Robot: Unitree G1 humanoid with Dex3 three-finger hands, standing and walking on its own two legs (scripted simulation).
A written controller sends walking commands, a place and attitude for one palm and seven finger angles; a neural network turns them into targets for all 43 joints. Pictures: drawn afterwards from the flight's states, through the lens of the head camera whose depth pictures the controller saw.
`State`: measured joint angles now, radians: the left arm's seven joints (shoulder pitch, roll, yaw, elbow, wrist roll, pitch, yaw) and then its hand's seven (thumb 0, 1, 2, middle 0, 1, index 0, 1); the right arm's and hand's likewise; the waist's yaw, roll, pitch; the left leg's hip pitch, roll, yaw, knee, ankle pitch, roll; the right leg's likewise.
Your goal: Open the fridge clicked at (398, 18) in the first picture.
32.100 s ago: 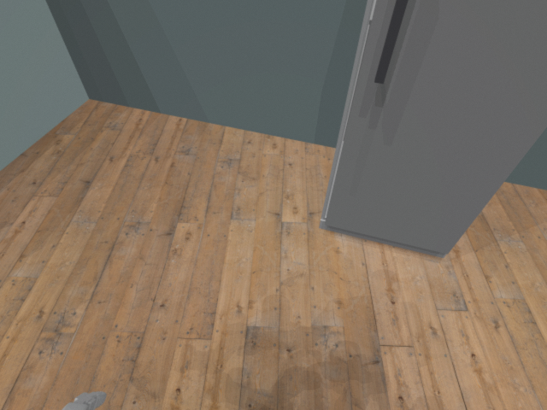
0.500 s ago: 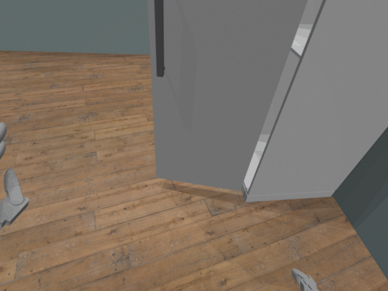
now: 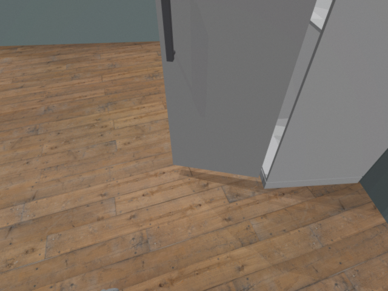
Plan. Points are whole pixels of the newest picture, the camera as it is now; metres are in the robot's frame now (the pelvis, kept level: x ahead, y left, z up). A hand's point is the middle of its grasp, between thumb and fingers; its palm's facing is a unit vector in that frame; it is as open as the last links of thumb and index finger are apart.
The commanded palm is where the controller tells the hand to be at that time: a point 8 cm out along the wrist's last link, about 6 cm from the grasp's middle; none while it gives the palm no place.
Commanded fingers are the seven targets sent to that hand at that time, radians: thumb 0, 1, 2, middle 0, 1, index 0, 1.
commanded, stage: let the arm hang, fingers relaxed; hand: left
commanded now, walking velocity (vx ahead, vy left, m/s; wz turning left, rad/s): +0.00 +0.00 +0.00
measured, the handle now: (167, 1) +0.92 +0.09 +0.25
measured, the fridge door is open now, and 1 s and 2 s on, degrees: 75 75 75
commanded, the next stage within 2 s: look to check the result in 0.84 s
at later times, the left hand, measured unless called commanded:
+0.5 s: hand out of the picture +0.09 +0.28 -0.14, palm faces -0.05 -0.94 -0.33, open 7.4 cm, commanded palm none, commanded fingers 0.00 0.90 0.90 -0.20 -0.30 -0.20 -0.30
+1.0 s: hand out of the picture +0.16 +0.28 -0.13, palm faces -0.09 -0.94 -0.34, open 7.4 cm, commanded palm none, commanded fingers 0.00 0.90 0.90 -0.20 -0.30 -0.20 -0.30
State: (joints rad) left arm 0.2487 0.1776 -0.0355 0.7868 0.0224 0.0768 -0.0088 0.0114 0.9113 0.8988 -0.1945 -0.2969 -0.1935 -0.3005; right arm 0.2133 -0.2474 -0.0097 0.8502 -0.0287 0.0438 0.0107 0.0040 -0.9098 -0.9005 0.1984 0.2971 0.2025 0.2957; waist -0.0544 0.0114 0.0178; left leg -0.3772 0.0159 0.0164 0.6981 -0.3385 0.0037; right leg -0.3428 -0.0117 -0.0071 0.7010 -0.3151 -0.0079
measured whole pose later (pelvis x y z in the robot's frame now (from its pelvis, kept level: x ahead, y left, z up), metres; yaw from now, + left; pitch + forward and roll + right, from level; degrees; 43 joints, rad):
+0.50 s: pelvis +0.03 +0.03 +0.03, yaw -1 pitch -1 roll +0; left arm 0.13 0.33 0.01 1.13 0.02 0.01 0.01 0.01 0.91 0.90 -0.20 -0.30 -0.20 -0.30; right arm 0.15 -0.27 -0.03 1.12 -0.01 0.01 -0.01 0.00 -0.91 -0.90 0.20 0.30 0.20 0.30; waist -0.01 0.00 0.07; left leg -0.21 -0.01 0.04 0.39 -0.17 0.03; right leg -0.18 -0.03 0.02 0.38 -0.19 0.04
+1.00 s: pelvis +0.06 +0.03 +0.03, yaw -2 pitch -1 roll +0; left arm 0.09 0.36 -0.01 1.11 0.02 -0.01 0.00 0.00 0.91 0.90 -0.20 -0.30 -0.20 -0.30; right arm 0.08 -0.34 -0.01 1.12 -0.01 0.00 0.00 0.00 -0.91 -0.90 0.20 0.30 0.20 0.30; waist -0.01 -0.02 0.06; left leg -0.12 -0.02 0.06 0.31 -0.18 0.03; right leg -0.10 -0.04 0.04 0.31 -0.20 0.04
